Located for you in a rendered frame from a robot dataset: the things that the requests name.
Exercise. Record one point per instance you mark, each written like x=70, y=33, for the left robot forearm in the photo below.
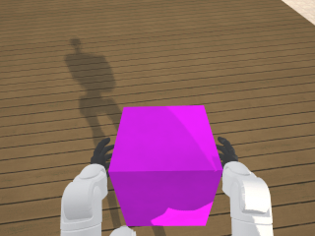
x=81, y=203

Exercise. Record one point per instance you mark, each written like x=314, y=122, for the right robot hand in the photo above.
x=228, y=152

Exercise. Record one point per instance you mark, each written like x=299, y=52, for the carton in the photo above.
x=165, y=167

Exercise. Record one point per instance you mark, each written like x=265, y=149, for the right robot forearm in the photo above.
x=250, y=201

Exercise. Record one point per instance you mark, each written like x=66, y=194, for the left robot hand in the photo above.
x=100, y=157

